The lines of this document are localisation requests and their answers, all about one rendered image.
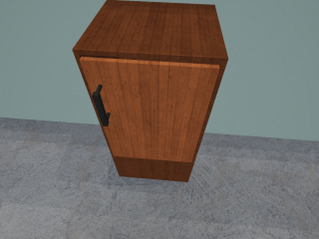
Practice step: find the handle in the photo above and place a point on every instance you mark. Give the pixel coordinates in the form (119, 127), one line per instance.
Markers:
(104, 117)

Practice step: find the cupboard door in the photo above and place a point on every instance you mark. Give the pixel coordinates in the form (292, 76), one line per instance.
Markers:
(156, 108)

